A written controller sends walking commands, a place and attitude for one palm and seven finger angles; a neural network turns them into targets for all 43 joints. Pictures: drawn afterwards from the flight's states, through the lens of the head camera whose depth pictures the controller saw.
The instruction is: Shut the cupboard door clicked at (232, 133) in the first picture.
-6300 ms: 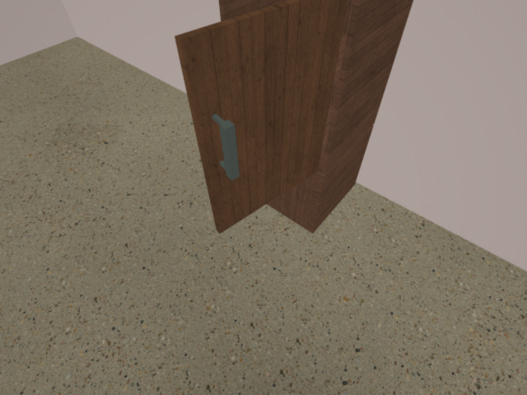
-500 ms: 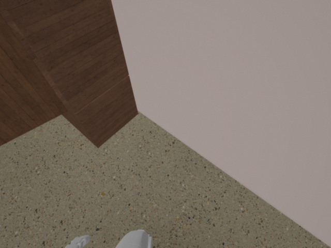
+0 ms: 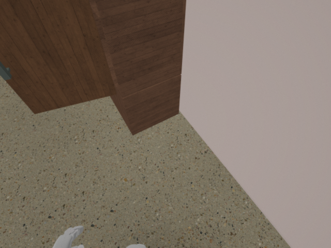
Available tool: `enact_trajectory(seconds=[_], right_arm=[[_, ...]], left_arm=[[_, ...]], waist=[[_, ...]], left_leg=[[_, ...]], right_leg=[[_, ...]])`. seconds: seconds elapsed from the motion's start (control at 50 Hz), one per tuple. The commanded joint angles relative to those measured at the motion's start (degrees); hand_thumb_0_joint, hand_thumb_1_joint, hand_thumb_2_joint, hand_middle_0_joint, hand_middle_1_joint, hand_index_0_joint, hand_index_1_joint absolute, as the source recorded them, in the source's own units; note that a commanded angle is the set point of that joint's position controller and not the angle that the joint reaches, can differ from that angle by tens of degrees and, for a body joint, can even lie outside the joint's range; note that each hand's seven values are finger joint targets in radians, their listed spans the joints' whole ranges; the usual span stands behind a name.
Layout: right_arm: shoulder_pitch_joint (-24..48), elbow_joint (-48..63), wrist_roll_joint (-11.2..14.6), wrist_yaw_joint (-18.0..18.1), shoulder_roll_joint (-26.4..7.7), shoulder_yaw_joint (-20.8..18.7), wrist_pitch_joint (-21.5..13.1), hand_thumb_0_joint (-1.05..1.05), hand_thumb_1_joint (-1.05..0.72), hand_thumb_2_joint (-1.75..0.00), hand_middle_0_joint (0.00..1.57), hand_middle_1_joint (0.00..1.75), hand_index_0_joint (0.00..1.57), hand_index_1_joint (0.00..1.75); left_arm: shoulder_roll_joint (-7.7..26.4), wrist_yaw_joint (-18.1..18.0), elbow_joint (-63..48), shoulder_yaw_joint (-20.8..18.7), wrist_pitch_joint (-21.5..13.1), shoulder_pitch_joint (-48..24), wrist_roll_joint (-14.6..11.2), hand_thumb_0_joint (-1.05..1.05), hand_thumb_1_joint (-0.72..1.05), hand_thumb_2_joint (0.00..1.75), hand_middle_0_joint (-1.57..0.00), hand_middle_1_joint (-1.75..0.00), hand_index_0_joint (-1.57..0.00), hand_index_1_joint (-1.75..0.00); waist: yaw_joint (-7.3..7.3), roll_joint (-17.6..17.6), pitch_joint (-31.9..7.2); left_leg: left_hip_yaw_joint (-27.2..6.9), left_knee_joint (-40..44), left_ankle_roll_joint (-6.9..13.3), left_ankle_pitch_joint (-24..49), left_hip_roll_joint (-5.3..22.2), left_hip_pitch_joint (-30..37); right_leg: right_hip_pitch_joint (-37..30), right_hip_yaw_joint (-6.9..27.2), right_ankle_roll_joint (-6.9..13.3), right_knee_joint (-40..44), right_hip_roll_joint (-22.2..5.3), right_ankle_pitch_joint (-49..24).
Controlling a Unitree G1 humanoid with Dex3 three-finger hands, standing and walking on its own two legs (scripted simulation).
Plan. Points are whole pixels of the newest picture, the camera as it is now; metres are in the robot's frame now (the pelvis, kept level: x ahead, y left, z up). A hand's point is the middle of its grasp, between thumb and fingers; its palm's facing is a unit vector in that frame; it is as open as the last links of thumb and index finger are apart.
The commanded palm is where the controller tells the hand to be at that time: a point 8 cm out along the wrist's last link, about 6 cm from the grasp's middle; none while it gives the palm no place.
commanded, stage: turn to face it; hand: left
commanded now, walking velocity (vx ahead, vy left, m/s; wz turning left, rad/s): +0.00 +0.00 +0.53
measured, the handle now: out of the picture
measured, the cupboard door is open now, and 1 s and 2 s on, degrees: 79 79 79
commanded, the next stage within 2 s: take the last steps up to it in 0.44 s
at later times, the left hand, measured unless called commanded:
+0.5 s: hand out of the picture +0.00 +0.22 -0.17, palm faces +0.28 -0.93 -0.24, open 7.4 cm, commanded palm none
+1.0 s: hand out of the picture -0.04 +0.20 -0.17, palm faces +0.47 -0.86 -0.18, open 7.4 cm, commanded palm none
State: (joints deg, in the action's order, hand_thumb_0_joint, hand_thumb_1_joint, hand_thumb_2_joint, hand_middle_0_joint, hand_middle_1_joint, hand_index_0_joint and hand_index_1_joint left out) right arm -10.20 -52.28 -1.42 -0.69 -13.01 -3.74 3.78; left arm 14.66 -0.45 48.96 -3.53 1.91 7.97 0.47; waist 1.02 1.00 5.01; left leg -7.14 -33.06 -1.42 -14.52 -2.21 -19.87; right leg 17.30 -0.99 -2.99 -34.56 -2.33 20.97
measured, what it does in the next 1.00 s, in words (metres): steps on the spot, turning left: left foot, then right foot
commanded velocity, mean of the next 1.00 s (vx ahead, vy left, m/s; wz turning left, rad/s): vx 0.14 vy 0.07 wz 0.26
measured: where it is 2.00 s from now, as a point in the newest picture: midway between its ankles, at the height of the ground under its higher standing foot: (126, 211)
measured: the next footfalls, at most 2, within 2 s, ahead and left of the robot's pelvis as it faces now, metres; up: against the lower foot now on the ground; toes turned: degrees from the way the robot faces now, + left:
left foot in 0.34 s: +0.03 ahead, +0.12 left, +0.00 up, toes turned +14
right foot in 0.64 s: +0.09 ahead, -0.12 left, +0.00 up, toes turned +13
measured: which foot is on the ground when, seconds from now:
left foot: down 0.00-0.00, up 0.02-0.32, down 0.34-0.64, up 0.66-0.98, down 1.00-1.00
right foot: down 0.00-0.34, up 0.36-0.62, down 0.64-1.00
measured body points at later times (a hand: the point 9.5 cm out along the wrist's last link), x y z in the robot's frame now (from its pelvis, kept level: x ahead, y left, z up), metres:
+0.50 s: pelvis +0.01 +0.00 +0.01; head +0.05 +0.03 +0.45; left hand -0.01 +0.27 -0.15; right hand +0.18 -0.21 -0.13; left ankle -0.01 +0.11 -0.73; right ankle +0.01 -0.14 -0.68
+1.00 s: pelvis +0.07 +0.06 +0.00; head +0.10 +0.08 +0.45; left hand -0.07 +0.25 -0.15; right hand +0.25 -0.14 -0.14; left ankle +0.07 +0.19 -0.73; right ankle +0.05 -0.13 -0.73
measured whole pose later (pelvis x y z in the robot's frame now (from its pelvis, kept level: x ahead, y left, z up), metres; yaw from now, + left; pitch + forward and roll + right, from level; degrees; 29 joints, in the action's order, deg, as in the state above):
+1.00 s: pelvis +0.07 +0.06 +0.00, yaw +23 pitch +1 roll +1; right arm -9.4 -56.0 -1.3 -2.8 -13.1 -3.0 0.9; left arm 10.0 0.6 60.7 -3.3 -1.7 21.9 1.5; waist -2.6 -2.6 3.5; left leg 6.4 -30.3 -0.2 -16.3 1.7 -19.1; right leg 5.3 -8.0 -5.3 -28.1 -10.6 21.9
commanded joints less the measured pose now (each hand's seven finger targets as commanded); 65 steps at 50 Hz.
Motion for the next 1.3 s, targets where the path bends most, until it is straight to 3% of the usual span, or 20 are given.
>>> enact_trajectory(seconds=[0.0, 0.08, 0.22, 0.28, 0.3, 0.32, 0.38, 0.52, 0.58, 0.62, 0.64, 0.68, 0.74, 0.88, 0.94, 0.96, 0.98, 1.0, 1.08, 1.28], right_arm=[[4.0, 7.2, 0.4, -0.1, -6.6, -2.3, -1.4, 0.00, -0.90, -0.90, 0.20, 0.30, 0.20, 0.30], [2.6, 4.1, 0.5, -0.7, -4.8, -2.0, -0.4, 0.00, -0.90, -0.90, 0.20, 0.30, 0.20, 0.30], [5.6, 3.7, 1.0, -0.5, -2.2, 0.1, -1.7, 0.00, -0.90, -0.90, 0.20, 0.30, 0.20, 0.30], [-0.5, 1.6, 0.7, -0.1, -5.6, -0.6, -2.5, 0.00, -0.90, -0.90, 0.20, 0.30, 0.20, 0.30], [-2.7, 1.5, 0.0, 0.3, -11.0, -1.7, -3.0, 0.00, -0.90, -0.90, 0.20, 0.30, 0.20, 0.30], [-5.2, 1.0, 0.0, 0.7, -14.1, -2.3, -2.5, 0.00, -0.90, -0.90, 0.20, 0.30, 0.20, 0.30], [-0.5, 1.4, -0.3, 2.2, -10.7, -1.3, -2.7, 0.00, -0.90, -0.90, 0.20, 0.30, 0.20, 0.30], [1.4, 0.6, -0.3, 2.2, -9.4, -0.8, -2.7, 0.00, -0.90, -0.90, 0.20, 0.30, 0.20, 0.30], [3.0, 0.7, 0.4, 1.6, -8.3, -0.7, -2.3, 0.00, -0.90, -0.90, 0.20, 0.30, 0.20, 0.30], [5.4, 3.8, 0.7, 0.5, -3.7, -0.1, -2.2, 0.00, -0.90, -0.90, 0.20, 0.30, 0.20, 0.30], [7.2, 4.5, 0.1, -0.1, -6.1, -0.6, -2.1, 0.00, -0.90, -0.90, 0.20, 0.30, 0.20, 0.30], [5.2, 2.8, -0.1, -0.6, -6.4, -1.4, -1.9, 0.00, -0.90, -0.90, 0.20, 0.30, 0.20, 0.30], [4.9, 1.3, 0.1, -1.5, -3.2, -0.6, -2.2, 0.00, -0.90, -0.90, 0.20, 0.30, 0.20, 0.30], [7.6, 2.0, 0.6, -2.4, -0.3, 0.6, -3.8, 0.00, -0.90, -0.90, 0.20, 0.30, 0.20, 0.30], [-2.6, -1.3, 0.2, -1.5, -2.7, 0.3, -4.9, 0.00, -0.90, -0.90, 0.20, 0.30, 0.20, 0.30], [-10.6, -3.6, -0.2, -0.6, -7.3, -0.8, -5.4, 0.00, -0.90, -0.90, 0.20, 0.30, 0.20, 0.30], [-18.7, -4.9, -0.7, 0.2, -13.4, -2.6, -5.6, 0.00, -0.90, -0.90, 0.20, 0.30, 0.20, 0.30], [-21.3, -6.1, -0.7, 1.1, -14.5, -2.6, -5.1, 0.00, -0.90, -0.90, 0.20, 0.30, 0.20, 0.30], [-8.5, -3.9, -0.4, 1.9, -5.7, 0.1, -6.3, 0.00, -0.90, -0.90, 0.20, 0.30, 0.20, 0.30], [-10.1, -7.5, -0.4, 1.2, -4.8, 0.4, -6.8, 0.00, -0.90, -0.90, 0.20, 0.30, 0.20, 0.30]], left_arm=[[13.7, -1.3, -2.4, -2.8, -1.7, 7.7, 1.1, 0.00, 0.90, 0.90, -0.20, -0.30, -0.20, -0.30], [6.5, -1.6, -3.3, -1.2, -2.2, 1.9, 0.8, 0.00, 0.90, 0.90, -0.20, -0.30, -0.20, -0.30], [9.9, -1.4, 0.9, -2.3, -2.6, 9.8, 1.1, 0.00, 0.90, 0.90, -0.20, -0.30, -0.20, -0.30], [8.6, -1.0, 1.0, -2.2, -2.2, 6.9, 0.1, 0.00, 0.90, 0.90, -0.20, -0.30, -0.20, -0.30], [5.4, -0.7, -0.5, -1.8, -1.7, 7.5, -0.3, 0.00, 0.90, 0.90, -0.20, -0.30, -0.20, -0.30], [2.9, -0.9, -2.1, -0.4, -1.1, 4.8, -0.1, 0.00, 0.90, 0.90, -0.20, -0.30, -0.20, -0.30], [3.9, -0.8, 0.1, -0.8, 0.2, 2.0, 0.3, 0.00, 0.90, 0.90, -0.20, -0.30, -0.20, -0.30], [1.6, -0.2, 3.0, -0.2, -0.1, 5.1, 0.2, 0.00, 0.90, 0.90, -0.20, -0.30, -0.20, -0.30], [2.8, 0.0, 5.0, -0.8, -1.4, 11.2, 0.6, 0.00, 0.90, 0.90, -0.20, -0.30, -0.20, -0.30], [11.4, -0.3, 4.8, -2.7, -2.3, 15.2, 1.6, 0.00, 0.90, 0.90, -0.20, -0.30, -0.20, -0.30], [11.6, -0.3, 3.9, -2.6, -2.5, 14.1, 1.0, 0.00, 0.90, 0.90, -0.20, -0.30, -0.20, -0.30], [7.7, -0.7, 3.3, -2.2, -3.6, 8.8, 1.0, 0.00, 0.90, 0.90, -0.20, -0.30, -0.20, -0.30], [5.4, -0.4, 4.3, -1.7, -5.1, 10.0, 0.9, 0.00, 0.90, 0.90, -0.20, -0.30, -0.20, -0.30], [7.7, 0.0, 9.2, -2.5, -5.1, 15.6, 1.4, 0.00, 0.90, 0.90, -0.20, -0.30, -0.20, -0.30], [7.6, 0.3, 9.1, -2.7, -4.5, 12.5, 0.9, 0.00, 0.90, 0.90, -0.20, -0.30, -0.20, -0.30], [4.8, 0.7, 8.3, -2.1, -4.2, 12.3, 0.7, 0.00, 0.90, 0.90, -0.20, -0.30, -0.20, -0.30], [0.9, 1.1, 5.5, -1.1, -4.1, 9.8, 0.3, 0.00, 0.90, 0.90, -0.20, -0.30, -0.20, -0.30], [0.2, 0.7, 3.2, -0.6, -4.1, 4.5, 0.7, 0.00, 0.90, 0.90, -0.20, -0.30, -0.20, -0.30], [-0.4, 1.4, 6.2, -0.6, -3.2, 5.3, 1.1, 0.00, 0.90, 0.90, -0.20, -0.30, -0.20, -0.30], [-0.9, 1.7, 4.5, -0.3, -3.2, 2.1, 1.0, 0.00, 0.90, 0.90, -0.20, -0.30, -0.20, -0.30]], waist=[[-4.14, -14.5, -6.7], [-0.27, -15.8, -3.9], [-3.48, -12.9, -8.0], [0.71, -7.9, -9.9], [1.63, 7.7, -11.8], [2.96, 14.9, -10.6], [1.13, 11.9, -5.7], [-0.74, 8.5, -7.1], [-3.87, 3.9, -7.0], [-7.11, -20.1, -1.0], [-6.48, -14.1, 1.1], [-2.90, -14.7, 1.2], [-2.73, -10.9, -0.5], [-5.42, -13.8, -2.0], [0.19, -8.5, -4.5], [3.65, 2.3, -8.9], [6.61, 16.8, -11.4], [7.49, 12.6, -9.4], [0.18, 8.3, -0.8], [-2.01, 1.7, 0.4]], left_leg=[[3.9, -26.3, -0.2, -20.7, -0.8, -12.9], [5.9, -34.1, -1.5, -12.1, 3.0, -12.1], [12.9, -5.5, -1.2, -10.0, 0.6, -2.4], [10.2, 9.7, 1.2, 7.9, 3.9, 13.7], [-5.2, 9.9, 7.0, 25.9, 16.8, 22.7], [-12.8, 11.9, 14.5, 38.3, 25.8, 19.7], [-8.6, 12.7, 13.6, 25.1, 20.1, 11.3], [-4.3, 12.1, 10.9, 20.9, 15.3, 8.5], [-1.9, 7.7, 6.9, -3.8, 9.7, -1.1], [7.6, -19.3, 1.0, -21.0, -1.3, -18.0], [3.4, -28.2, 1.5, -17.1, 1.8, -18.0], [2.4, -34.6, 0.9, -8.8, 5.3, -18.8], [6.4, -27.9, -0.8, -2.9, 5.8, -15.9], [13.4, -4.9, -0.2, -5.1, 3.6, -7.0], [17.8, 7.4, 1.0, 0.1, 0.5, 12.6], [10.2, 9.2, 3.6, -2.4, 7.0, 25.2], [-12.5, 14.5, 10.4, -3.4, 21.9, 32.0], [-16.4, 18.6, 14.9, -4.9, 26.3, 28.4], [-4.7, 22.7, 11.6, -8.0, 19.7, 9.3], [4.8, 20.1, 11.6, 0.6, 16.5, 7.6]], right_leg=[[-9.8, 21.5, 12.4, 20.9, -25.9, -7.8], [-7.3, 4.2, 9.6, 15.1, -15.7, -26.3], [-17.2, 0.4, 8.7, 6.9, -16.4, -46.6], [-7.4, -4.1, 3.3, -2.5, -13.6, -35.5], [5.7, -7.8, -0.7, -12.3, -7.5, -12.3], [10.1, -4.8, -1.6, -20.3, -4.2, 17.1], [11.6, 0.7, -0.6, -26.9, -4.3, 10.8], [0.4, -2.6, 0.1, -9.6, -0.2, 5.4], [-13.5, -3.1, 0.6, 7.6, 0.2, -2.3], [-15.1, 27.8, 10.5, 27.8, -23.9, 16.6], [-8.6, 29.1, 13.3, 29.3, -25.3, 20.4], [-7.5, 21.4, 11.5, 27.1, -21.4, 14.7], [-10.2, 7.3, 8.5, 24.7, -17.2, -4.3], [-14.6, 0.6, 7.9, 19.4, -18.3, -15.1], [-5.5, -4.7, 5.0, 9.1, -14.7, -16.7], [2.6, -8.4, 3.0, -5.2, -10.7, -13.0], [17.3, -11.1, 0.1, -22.9, -2.8, 12.6], [22.6, -5.0, 2.1, -33.2, -3.1, 14.9], [18.6, -0.9, 3.2, -34.2, -7.5, 1.4], [1.5, -5.2, 3.1, -3.0, -2.3, -5.4]])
